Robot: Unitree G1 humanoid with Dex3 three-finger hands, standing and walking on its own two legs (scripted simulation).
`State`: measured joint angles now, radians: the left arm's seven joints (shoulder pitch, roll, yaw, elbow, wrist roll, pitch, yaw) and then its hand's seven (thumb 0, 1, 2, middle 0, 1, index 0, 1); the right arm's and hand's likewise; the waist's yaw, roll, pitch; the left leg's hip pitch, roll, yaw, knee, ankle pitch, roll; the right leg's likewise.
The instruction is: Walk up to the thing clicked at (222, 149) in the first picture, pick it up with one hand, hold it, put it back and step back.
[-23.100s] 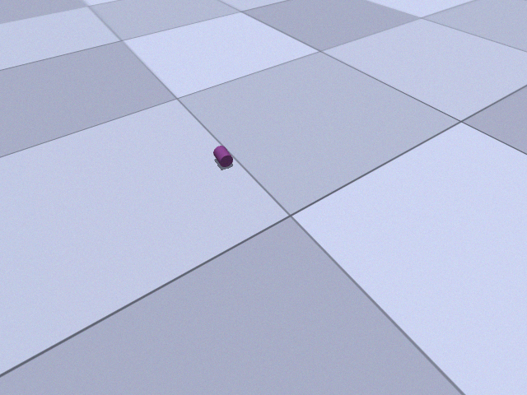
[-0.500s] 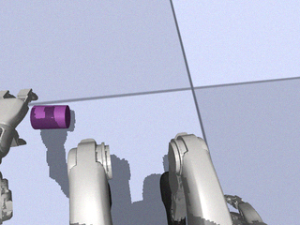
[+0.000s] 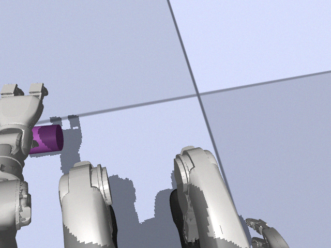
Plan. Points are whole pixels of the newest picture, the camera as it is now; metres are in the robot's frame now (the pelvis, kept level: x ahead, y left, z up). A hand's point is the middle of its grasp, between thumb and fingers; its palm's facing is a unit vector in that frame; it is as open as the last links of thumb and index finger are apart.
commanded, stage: approach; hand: left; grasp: from above
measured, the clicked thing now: (41, 139) +0.42 +0.32 -0.29
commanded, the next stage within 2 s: close in in 0.70 s
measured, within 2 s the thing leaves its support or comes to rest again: neither
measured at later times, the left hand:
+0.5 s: hand (19, 147) +0.38 +0.33 -0.18, palm faces -0.38 -0.07 -0.92, open 13.9 cm
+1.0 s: hand (21, 142) +0.40 +0.33 -0.18, palm faces -0.56 -0.12 -0.82, open 13.7 cm
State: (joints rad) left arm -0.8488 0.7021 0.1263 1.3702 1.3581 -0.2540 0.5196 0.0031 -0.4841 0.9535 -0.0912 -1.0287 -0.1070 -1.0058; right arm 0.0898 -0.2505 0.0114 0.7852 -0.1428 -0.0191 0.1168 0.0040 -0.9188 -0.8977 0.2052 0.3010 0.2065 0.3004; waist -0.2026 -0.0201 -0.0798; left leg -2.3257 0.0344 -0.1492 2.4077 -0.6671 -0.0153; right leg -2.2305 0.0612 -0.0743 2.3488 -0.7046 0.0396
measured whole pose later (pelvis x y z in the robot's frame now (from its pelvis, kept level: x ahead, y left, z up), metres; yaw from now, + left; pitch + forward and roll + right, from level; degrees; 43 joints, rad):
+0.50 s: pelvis +0.00 +0.01 -0.01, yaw +0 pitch +29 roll -9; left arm -0.70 0.77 0.11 1.24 1.35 -0.49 0.48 0.00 -0.49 0.95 -0.09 -1.03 -0.11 -1.01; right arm 0.05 -0.27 0.02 0.79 -0.17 0.01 0.12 0.01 -0.91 -0.89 0.21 0.30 0.21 0.30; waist -0.13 -0.06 -0.04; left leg -2.33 0.02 -0.17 2.46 -0.66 -0.01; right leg -2.20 0.05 -0.09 2.39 -0.72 0.04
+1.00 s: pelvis +0.00 +0.00 +0.00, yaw -1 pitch +30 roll -9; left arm -0.79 0.84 0.16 1.31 1.23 -0.44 0.25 0.00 -0.47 0.94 -0.10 -1.08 -0.13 -1.05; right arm 0.13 -0.29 0.10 0.76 -0.17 0.01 0.12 0.00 -0.92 -0.90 0.21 0.30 0.21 0.30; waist -0.18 -0.03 0.04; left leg -2.31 0.02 -0.18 2.43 -0.66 -0.02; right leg -2.20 0.06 -0.10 2.35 -0.70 0.04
